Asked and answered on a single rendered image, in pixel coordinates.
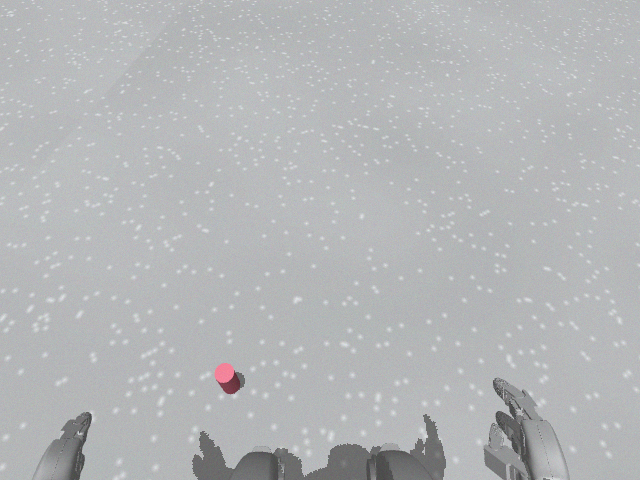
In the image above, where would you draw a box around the can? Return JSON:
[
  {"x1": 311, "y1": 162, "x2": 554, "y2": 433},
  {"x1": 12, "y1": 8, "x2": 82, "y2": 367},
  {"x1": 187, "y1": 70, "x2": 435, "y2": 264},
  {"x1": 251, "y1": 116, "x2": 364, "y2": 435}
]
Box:
[{"x1": 214, "y1": 363, "x2": 240, "y2": 394}]

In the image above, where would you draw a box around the right robot hand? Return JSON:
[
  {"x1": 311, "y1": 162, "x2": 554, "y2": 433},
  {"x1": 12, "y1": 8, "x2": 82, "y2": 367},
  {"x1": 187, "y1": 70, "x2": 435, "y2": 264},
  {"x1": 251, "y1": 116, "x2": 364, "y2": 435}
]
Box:
[{"x1": 484, "y1": 378, "x2": 570, "y2": 480}]

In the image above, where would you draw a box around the left robot hand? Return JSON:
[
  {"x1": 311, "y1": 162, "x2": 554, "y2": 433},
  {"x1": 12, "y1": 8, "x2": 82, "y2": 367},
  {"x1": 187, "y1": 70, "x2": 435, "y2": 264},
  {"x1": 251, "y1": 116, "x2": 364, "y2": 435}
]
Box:
[{"x1": 32, "y1": 412, "x2": 92, "y2": 480}]

